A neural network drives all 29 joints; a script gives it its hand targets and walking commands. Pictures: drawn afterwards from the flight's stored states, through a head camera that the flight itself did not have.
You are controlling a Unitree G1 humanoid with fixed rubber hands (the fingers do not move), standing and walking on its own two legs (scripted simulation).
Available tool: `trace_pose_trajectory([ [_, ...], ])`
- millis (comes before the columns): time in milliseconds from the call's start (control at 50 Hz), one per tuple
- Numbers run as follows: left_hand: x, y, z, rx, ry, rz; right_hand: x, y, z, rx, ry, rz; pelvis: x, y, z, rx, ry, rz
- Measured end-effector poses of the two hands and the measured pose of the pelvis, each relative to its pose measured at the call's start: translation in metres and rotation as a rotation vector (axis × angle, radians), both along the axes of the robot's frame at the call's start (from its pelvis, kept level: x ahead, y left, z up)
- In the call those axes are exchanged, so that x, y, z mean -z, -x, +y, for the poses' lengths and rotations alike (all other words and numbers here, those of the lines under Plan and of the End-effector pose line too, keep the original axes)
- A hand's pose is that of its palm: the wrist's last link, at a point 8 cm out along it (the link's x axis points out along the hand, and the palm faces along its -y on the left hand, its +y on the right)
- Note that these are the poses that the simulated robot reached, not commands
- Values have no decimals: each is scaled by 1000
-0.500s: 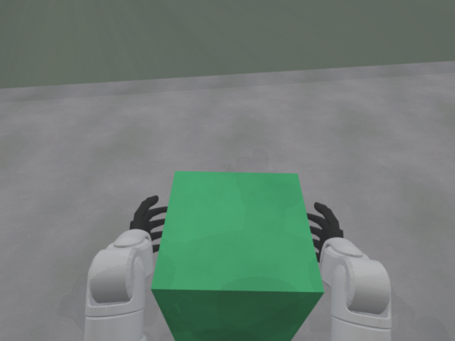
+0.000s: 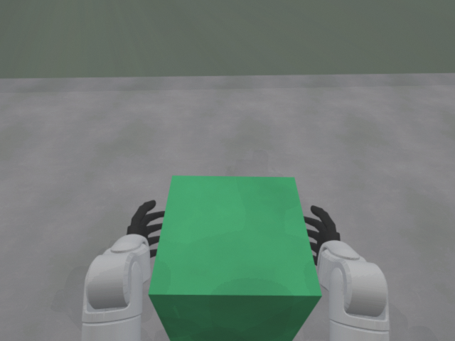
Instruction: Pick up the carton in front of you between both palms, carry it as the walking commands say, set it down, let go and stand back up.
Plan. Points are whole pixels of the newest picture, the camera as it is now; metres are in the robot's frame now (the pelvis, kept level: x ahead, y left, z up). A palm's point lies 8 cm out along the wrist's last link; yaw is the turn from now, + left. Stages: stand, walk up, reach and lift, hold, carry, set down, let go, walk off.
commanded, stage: carry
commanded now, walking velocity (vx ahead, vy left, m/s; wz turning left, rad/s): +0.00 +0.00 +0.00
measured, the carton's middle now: (231, 265) +0.27 +0.00 +0.02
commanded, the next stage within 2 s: hold in 1.22 s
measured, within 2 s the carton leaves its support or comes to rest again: neither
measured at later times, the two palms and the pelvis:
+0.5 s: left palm (129, 277) +0.22 +0.16 +0.06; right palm (323, 283) +0.22 -0.14 +0.06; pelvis -0.04 +0.01 +0.00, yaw +0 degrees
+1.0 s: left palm (134, 272) +0.24 +0.16 +0.04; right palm (316, 279) +0.24 -0.14 +0.04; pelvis -0.05 +0.01 +0.00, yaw +0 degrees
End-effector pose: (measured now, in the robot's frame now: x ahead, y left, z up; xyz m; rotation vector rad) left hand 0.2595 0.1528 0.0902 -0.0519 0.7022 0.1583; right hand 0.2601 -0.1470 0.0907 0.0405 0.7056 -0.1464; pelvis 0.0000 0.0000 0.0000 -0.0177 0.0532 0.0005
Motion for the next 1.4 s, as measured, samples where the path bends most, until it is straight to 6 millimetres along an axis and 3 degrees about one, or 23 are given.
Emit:
trace_pose_trajectory([
  [260,10,28,4,16,-17,27,12,30,4,-5,11,28,-3,24,6,-2,-8,-30],
  [480,25,40,8,27,-40,13,26,40,8,-29,32,14,-4,41,9,-2,-15,-35],
  [740,49,30,9,56,-74,-7,52,31,9,-52,63,-5,-3,53,10,-1,-19,-35],
  [920,47,21,9,55,-72,-60,50,23,9,-45,61,-59,-2,55,11,-1,-17,-27],
  [1240,47,28,14,54,-69,-40,49,29,14,-49,62,-40,-3,53,15,-2,-11,-49],
  [1400,46,52,33,-15,-95,-28,52,30,33,-135,57,-34,-13,59,11,-95,-21,-147],
])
